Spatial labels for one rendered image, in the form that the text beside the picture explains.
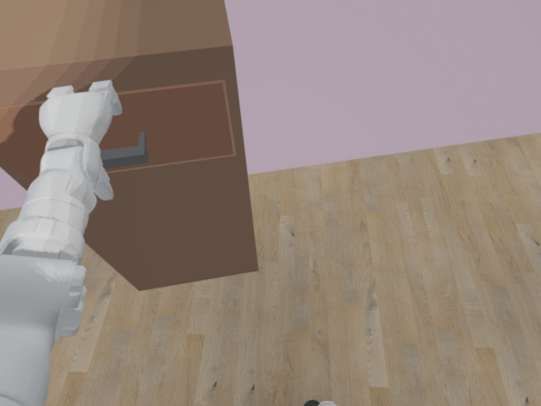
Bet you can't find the left robot forearm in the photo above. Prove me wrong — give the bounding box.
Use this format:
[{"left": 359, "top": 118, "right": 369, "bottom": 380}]
[{"left": 0, "top": 133, "right": 101, "bottom": 266}]

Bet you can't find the cabinet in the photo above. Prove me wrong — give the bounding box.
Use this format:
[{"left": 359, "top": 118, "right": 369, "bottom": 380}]
[{"left": 0, "top": 0, "right": 259, "bottom": 291}]

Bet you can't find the robot left upper arm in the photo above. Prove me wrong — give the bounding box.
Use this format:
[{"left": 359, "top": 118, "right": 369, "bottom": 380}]
[{"left": 0, "top": 255, "right": 87, "bottom": 406}]

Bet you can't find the handle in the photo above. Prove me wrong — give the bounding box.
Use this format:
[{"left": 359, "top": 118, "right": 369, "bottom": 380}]
[{"left": 101, "top": 132, "right": 149, "bottom": 169}]

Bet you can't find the left robot hand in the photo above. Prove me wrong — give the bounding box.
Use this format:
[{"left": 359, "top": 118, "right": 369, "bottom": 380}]
[{"left": 39, "top": 80, "right": 122, "bottom": 200}]

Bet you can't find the drawer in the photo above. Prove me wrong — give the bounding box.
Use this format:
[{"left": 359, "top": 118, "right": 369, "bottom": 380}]
[{"left": 0, "top": 80, "right": 233, "bottom": 182}]

